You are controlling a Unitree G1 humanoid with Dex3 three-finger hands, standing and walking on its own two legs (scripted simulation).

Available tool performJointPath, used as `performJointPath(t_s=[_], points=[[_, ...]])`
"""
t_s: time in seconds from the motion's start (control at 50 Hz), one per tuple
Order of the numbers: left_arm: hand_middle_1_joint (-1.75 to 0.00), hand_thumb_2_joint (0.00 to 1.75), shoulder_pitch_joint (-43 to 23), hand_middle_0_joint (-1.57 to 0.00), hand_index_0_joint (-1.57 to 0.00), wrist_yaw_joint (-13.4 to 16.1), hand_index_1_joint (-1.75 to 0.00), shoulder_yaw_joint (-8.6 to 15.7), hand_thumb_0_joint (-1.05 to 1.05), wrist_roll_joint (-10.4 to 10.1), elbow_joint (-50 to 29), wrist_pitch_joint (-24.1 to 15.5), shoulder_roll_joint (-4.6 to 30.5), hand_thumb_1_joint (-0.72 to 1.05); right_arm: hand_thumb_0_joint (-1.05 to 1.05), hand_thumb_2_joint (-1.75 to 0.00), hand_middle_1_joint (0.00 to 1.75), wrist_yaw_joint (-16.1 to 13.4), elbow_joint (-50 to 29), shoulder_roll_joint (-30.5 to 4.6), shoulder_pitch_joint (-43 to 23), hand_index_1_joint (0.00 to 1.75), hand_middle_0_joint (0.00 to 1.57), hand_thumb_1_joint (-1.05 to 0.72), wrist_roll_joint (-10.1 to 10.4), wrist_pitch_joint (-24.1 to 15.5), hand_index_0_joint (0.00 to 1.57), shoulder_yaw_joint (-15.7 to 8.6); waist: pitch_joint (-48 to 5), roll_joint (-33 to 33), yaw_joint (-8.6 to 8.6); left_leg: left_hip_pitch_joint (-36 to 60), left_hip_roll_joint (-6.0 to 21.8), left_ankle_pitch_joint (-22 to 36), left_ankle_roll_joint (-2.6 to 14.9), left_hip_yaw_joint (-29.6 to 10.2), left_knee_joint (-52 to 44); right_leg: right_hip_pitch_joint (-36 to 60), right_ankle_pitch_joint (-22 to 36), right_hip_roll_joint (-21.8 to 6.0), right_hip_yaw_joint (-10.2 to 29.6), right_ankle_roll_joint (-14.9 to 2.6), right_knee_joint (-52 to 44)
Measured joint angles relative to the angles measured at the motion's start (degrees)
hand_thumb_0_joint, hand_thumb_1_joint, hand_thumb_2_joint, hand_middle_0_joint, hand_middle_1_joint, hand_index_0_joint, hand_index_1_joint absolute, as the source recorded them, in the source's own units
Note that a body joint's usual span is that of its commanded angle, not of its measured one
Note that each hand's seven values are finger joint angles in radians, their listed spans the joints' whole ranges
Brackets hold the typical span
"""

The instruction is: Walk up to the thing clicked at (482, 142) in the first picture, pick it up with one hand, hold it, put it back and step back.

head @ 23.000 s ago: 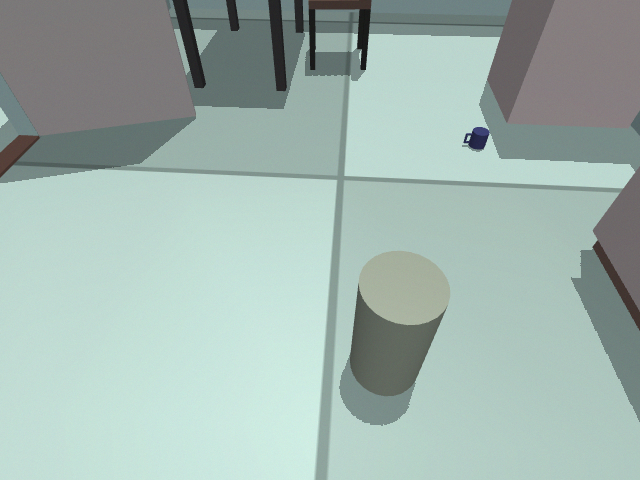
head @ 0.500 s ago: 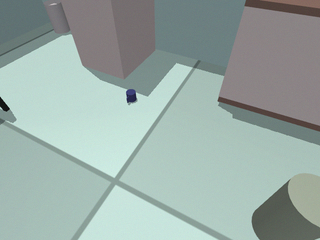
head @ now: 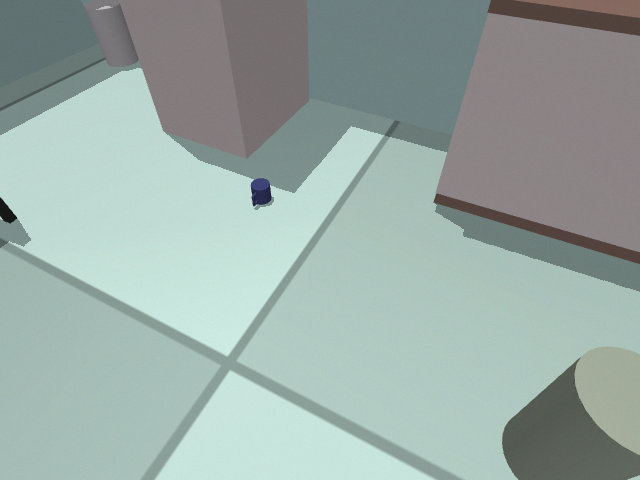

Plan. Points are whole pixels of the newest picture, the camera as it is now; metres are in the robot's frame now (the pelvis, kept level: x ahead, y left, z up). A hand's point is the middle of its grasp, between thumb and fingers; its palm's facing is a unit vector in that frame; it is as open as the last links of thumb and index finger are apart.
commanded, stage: stand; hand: left
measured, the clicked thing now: (259, 193) +1.44 +0.32 -0.74
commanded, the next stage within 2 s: walk up in 0.14 s
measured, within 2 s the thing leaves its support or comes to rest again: neither
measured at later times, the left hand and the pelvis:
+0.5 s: hand out of the picture +0.11 +0.25 -0.13, palm faces +0.05 -0.89 -0.46, open 7.4 cm; pelvis +0.08 -0.05 -0.02, yaw +1 degrees
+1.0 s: hand (181, 361) +0.35 +0.26 -0.17, palm faces +0.05 -0.95 -0.32, open 7.4 cm; pelvis +0.32 -0.01 -0.01, yaw +5 degrees
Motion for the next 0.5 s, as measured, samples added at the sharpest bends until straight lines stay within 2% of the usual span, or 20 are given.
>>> performJointPath(t_s=[0.14,0.16,0.2,0.24,0.3,0.36,0.4,0.42,0.44,0.46,0.5], points=[[-0.3,0.9,0.2,-0.21,-0.2,-0.07,-0.3,0.0,0.01,-0.05,-0.06,0.08,0.06,0.9,0.0,-0.9,0.3,0.01,0.21,0.04,0.32,0.3,0.2,-0.9,-0.05,-0.1,0.21,-0.01,0.26,-0.03,0.09,-0.07,-0.12,0.0,0.03,0.02,-0.12,-0.14,-0.1,-0.12,0.01,0.04,0.05],[-0.3,0.9,0.48,-0.21,-0.2,-0.56,-0.3,0.42,0.01,0.2,-0.5,0.06,0.08,0.9,0.0,-0.9,0.3,0.49,-0.31,0.01,0.71,0.3,0.2,-0.9,-0.21,-0.16,0.21,-0.6,0.18,0.03,0.08,-0.53,-0.11,-1.16,0.53,-0.03,0.91,-0.72,-1.82,-0.12,-0.15,-0.5,1.44],[-0.3,0.9,1.63,-0.21,-0.21,-1.72,-0.3,1.37,0.01,0.85,-1.44,-0.23,0.63,0.9,0.0,-0.9,0.3,1.69,-1.71,-0.2,2.28,0.3,0.2,-0.9,-0.66,-0.8,0.21,-2.02,-0.51,-0.22,0.28,-1.32,-0.35,-4.95,1.66,0.18,3.76,-3.33,-9.55,-0.55,-0.74,-2.02,8.31],[-0.3,0.9,2.73,-0.21,-0.21,-2.56,-0.3,2.26,0.01,1.35,-2.16,0.08,1.47,0.9,0.0,-0.9,0.3,2.46,-3.01,-0.69,3.71,0.3,0.2,-0.9,-0.95,-1.26,0.21,-3.18,-1.21,-0.09,0.28,-1.33,-0.11,-4.84,2.54,0.56,4.45,-7.75,-13.59,-0.47,-1.62,-2.46,18.28],[-0.3,0.9,3.2,-0.21,-0.21,-3.58,-0.3,3.25,0.01,1.28,-3.18,-0.03,3.15,0.9,0.0,-0.9,0.3,2.76,-4.48,-1.57,5.9,0.3,0.2,-0.9,-1.32,-1.8,0.21,-4.32,-0.83,-0.04,-0.45,-0.3,0.18,-4.91,2.74,0.25,4.27,-12.24,-15.62,-1.05,-1.74,-3.21,24.3],[-0.3,0.9,3.76,-0.21,-0.2,-4.35,-0.3,4.18,0.01,1.01,-4.71,-0.89,4.63,0.9,0.0,-0.9,0.3,3.21,-5.11,-2.91,7.6,0.3,0.2,-0.9,-1.64,-1.33,0.21,-4.97,-0.14,0.25,-0.72,0.91,0.78,-6.52,1.87,-0.01,5.03,-13.79,-13.5,-2.42,-1.88,-3.34,20.68],[-0.3,0.9,4.63,-0.21,-0.2,-4.37,-0.3,4.77,0.01,0.99,-5.62,-2.03,5.37,0.9,0.01,-0.9,0.3,3.36,-5.24,-4.01,8.31,0.3,0.2,-0.9,-1.83,-0.49,0.21,-5.37,0.19,1.13,-0.51,0.34,1.93,-10.31,1.67,-0.46,9.7,-12.42,-6.55,-2.49,-3.06,-2.7,15.9],[-0.3,0.9,5.15,-0.21,-0.2,-4.11,-0.3,5.12,0.01,1.1,-6.04,-2.79,5.53,0.9,0.01,-0.9,0.3,3.17,-5.15,-4.57,8.63,0.3,0.2,-0.9,-1.98,0.03,0.21,-5.53,0.16,2.17,-0.39,-1.47,2.73,-15.58,2.46,-1.7,15.3,-11.96,-2.98,-1.75,-4.09,-2.09,16.01],[-0.3,0.9,5.72,-0.21,-0.2,-3.68,-0.3,5.45,0.01,1.46,-6.58,-3.29,5.41,0.9,0.01,-0.9,0.3,2.84,-4.96,-4.96,8.9,0.3,0.2,-0.9,-2.01,0.71,0.21,-5.63,-0.1,3.1,-0.14,-4.52,2.2,-19.12,2.46,-4.37,22.86,-11.74,-3.56,-1.16,-5.18,-1.75,17.12],[-0.3,0.9,6.39,-0.21,-0.2,-3.22,-0.3,5.57,0.01,1.71,-7.03,-3.39,5.1,0.9,0.01,-0.9,0.3,2.6,-4.81,-5.15,9.1,0.3,0.2,-0.9,-1.88,1.36,0.21,-5.65,-0.44,3.61,0.47,-7.48,0.69,-19.65,2.06,-6.58,29.81,-11.0,-4.75,-0.87,-5.81,-1.65,17.33],[-0.3,0.9,8.33,-0.21,-0.2,-2.75,-0.3,5.22,0.01,1.64,-7.32,-3.23,4.35,0.9,0.01,-0.9,0.3,2.78,-4.77,-5.42,8.94,0.3,0.2,-0.9,-1.45,1.62,0.21,-5.48,-1.12,4.11,1.96,-12.07,-1.43,-16.76,1.72,-7.43,38.25,-8.11,-5.42,-0.37,-5.9,-1.95,14.56]])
